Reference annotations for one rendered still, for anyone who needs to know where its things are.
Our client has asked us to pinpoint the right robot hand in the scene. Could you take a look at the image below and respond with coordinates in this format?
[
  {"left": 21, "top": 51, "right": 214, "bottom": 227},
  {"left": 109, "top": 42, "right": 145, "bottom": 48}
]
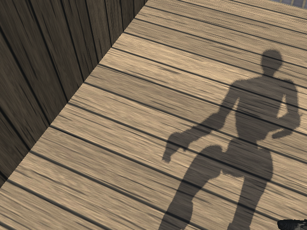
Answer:
[{"left": 277, "top": 219, "right": 307, "bottom": 230}]

